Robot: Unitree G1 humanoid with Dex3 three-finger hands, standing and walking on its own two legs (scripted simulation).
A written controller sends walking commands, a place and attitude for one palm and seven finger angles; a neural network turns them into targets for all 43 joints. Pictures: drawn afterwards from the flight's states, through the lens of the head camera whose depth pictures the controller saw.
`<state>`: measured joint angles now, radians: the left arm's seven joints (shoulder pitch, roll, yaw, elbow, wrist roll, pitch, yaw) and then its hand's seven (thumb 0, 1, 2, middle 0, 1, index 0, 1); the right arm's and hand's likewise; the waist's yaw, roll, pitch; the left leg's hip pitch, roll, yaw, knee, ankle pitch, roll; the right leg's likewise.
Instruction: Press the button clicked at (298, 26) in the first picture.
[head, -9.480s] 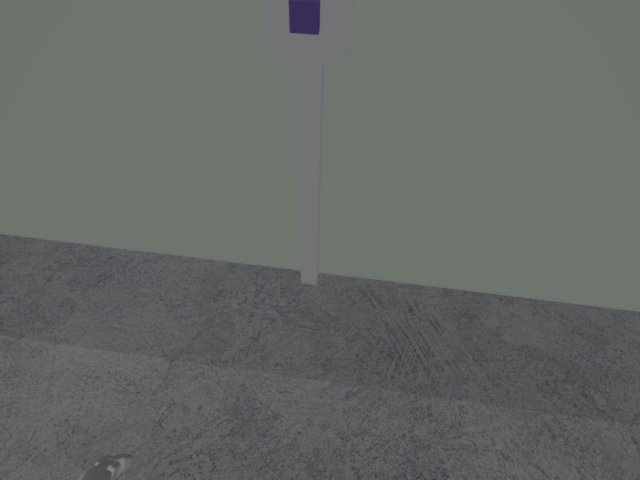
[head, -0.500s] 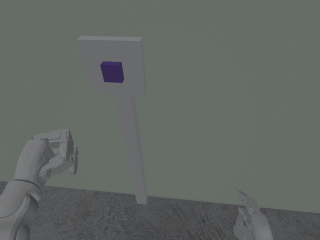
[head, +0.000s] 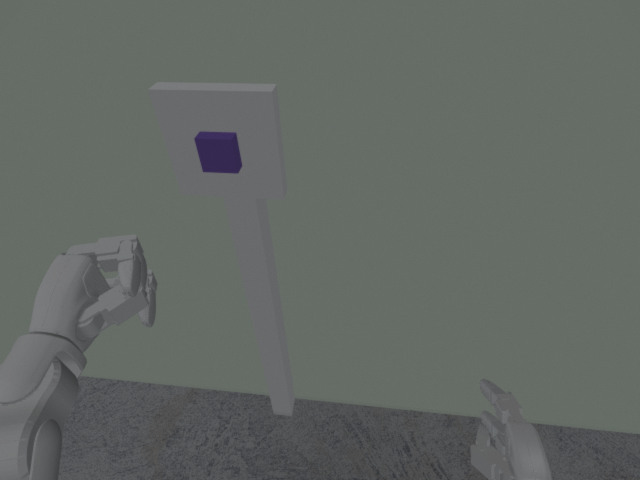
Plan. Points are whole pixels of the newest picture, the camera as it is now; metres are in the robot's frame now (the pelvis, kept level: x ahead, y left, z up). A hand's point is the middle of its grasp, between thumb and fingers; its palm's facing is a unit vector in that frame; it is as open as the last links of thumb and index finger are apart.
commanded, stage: raise the hand and make a fist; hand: left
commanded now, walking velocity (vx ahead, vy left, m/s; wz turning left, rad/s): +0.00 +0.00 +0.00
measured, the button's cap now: (219, 151) +0.51 +0.22 +0.20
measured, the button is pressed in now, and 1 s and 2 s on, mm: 0 0 0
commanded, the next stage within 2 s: aim a knuckle at the button in 0.06 s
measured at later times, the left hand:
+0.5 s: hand (164, 258) +0.29 +0.22 +0.18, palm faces +0.03 -1.00 -0.04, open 3.1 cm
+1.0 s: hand (197, 226) +0.36 +0.21 +0.17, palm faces +0.05 -1.00 -0.01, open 3.1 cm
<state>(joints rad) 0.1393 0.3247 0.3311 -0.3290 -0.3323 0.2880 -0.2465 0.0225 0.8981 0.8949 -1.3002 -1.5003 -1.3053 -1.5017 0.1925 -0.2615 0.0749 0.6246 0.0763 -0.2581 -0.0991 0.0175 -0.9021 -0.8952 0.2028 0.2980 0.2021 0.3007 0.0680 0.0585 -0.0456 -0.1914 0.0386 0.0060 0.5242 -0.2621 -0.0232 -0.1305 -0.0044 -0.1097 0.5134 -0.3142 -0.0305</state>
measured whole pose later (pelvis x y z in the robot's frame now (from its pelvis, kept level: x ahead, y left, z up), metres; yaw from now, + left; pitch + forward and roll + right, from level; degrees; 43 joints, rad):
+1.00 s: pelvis +0.00 +0.02 +0.00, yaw -1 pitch -1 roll +0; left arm -0.35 0.32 0.26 0.23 -0.23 0.24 -0.15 0.02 0.90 0.89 -1.30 -1.50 -1.31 -1.50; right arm 0.20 -0.24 0.07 0.65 0.07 -0.13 -0.11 0.02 -0.90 -0.89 0.20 0.30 0.20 0.30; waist 0.01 0.03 -0.02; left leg -0.21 0.02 0.04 0.48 -0.24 0.00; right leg -0.16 -0.02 -0.08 0.47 -0.28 -0.01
